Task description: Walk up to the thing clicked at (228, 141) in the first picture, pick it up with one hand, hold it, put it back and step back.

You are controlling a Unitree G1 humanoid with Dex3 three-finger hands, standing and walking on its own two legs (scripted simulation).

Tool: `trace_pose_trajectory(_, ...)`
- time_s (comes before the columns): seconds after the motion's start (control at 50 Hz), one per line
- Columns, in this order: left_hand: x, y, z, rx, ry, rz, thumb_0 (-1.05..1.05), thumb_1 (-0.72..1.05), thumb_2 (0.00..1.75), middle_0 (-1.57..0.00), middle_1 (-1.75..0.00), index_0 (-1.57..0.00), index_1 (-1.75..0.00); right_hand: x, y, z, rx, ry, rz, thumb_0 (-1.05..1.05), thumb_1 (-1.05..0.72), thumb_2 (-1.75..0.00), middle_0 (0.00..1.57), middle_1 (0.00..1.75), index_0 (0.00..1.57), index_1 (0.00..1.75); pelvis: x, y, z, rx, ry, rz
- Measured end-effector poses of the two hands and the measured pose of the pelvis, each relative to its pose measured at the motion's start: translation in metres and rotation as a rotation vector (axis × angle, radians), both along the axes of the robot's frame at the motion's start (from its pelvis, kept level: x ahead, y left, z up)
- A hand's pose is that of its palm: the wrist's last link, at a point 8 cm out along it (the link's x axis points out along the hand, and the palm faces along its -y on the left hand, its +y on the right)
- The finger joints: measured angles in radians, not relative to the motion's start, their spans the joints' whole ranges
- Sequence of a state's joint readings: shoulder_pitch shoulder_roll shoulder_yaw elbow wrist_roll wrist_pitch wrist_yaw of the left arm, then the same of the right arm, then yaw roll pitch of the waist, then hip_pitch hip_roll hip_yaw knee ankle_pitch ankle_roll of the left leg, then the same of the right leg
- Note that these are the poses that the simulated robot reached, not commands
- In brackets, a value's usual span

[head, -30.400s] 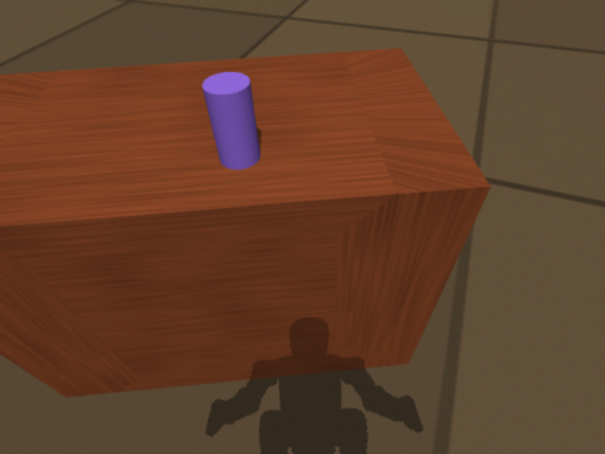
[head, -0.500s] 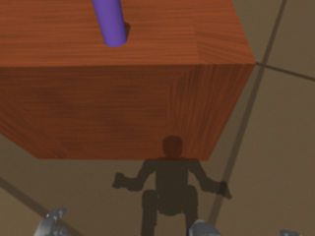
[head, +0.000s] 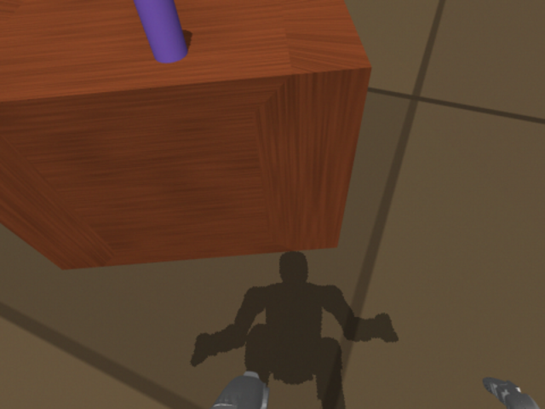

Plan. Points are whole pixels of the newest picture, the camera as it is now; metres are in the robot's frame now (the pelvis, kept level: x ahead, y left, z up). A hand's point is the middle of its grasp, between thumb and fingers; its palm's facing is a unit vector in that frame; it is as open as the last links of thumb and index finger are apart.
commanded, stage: step back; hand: left
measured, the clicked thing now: (160, 20) +0.87 +0.28 +0.12
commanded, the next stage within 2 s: stand in 1.68 s
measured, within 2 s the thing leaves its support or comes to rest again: neither
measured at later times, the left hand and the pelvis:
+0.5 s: hand out of the picture -0.08 +0.26 -0.14, palm faces +0.03 -0.92 -0.39, open 7.4 cm; pelvis -0.17 -0.02 +0.00, yaw +2 degrees
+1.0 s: hand out of the picture -0.20 +0.25 -0.14, palm faces +0.09 -0.91 -0.40, open 7.4 cm; pelvis -0.24 -0.04 +0.01, yaw +4 degrees
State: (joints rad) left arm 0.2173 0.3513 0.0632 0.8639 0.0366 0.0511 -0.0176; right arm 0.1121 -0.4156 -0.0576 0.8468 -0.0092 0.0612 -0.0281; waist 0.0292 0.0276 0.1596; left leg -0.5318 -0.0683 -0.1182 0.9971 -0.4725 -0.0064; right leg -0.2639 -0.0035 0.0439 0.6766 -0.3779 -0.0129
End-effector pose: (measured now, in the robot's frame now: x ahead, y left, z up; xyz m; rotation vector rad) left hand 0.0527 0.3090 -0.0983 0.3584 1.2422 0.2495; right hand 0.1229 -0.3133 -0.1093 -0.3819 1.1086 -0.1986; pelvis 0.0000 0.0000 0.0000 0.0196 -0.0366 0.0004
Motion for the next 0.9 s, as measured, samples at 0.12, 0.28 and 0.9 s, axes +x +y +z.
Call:
trace_pose_trajectory(0.12,-0.019,0.001,0.012,0.037,-0.065,0.001,0.01,0.90,0.90,-0.21,-0.30,-0.20,-0.31,-0.054,-0.002,-0.005,0.001,0.070,0.020,0.00,-0.90,-0.90,0.20,0.30,0.20,0.30,-0.035,-0.003,0.003,0.008,0.011,0.044)
trace_pose_trajectory(0.28,-0.044,0.016,-0.003,0.027,-0.176,0.018,0.00,0.90,0.90,-0.21,-0.30,-0.20,-0.30,-0.118,0.014,-0.009,-0.014,0.130,0.074,0.00,-0.90,-0.90,0.20,0.30,0.20,0.30,-0.096,0.002,-0.008,0.019,-0.011,0.097)
trace_pose_trajectory(0.9,-0.271,-0.011,0.002,0.022,-0.038,0.101,0.00,0.90,0.90,-0.21,-0.30,-0.20,-0.30,-0.286,-0.019,-0.008,0.027,0.138,0.054,0.00,-0.90,-0.90,0.20,0.30,0.20,0.29,-0.239,-0.029,0.002,0.019,-0.012,0.089)
